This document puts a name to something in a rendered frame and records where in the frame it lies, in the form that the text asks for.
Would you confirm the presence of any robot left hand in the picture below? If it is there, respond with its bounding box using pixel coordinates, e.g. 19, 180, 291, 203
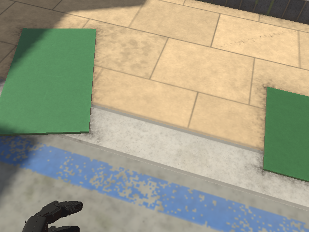
22, 200, 83, 232

